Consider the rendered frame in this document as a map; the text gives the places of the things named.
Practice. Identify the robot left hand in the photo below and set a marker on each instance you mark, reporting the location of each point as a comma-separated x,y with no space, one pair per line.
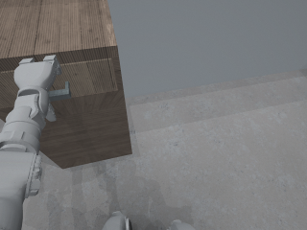
40,74

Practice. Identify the left robot forearm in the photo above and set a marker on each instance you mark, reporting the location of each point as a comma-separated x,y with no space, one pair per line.
24,125

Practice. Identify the robot left thigh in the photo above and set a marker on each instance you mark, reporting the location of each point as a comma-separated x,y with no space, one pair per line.
117,223

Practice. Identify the drawer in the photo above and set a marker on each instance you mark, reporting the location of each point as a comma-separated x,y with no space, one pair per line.
85,77

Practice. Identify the robot right shin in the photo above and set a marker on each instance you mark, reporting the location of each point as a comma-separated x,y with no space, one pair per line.
176,221

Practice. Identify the robot left upper arm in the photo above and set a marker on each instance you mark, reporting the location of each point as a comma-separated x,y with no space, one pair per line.
20,175

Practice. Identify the cabinet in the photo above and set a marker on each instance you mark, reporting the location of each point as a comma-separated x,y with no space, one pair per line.
88,128

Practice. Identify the handle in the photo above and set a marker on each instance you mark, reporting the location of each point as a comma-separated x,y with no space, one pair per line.
61,94

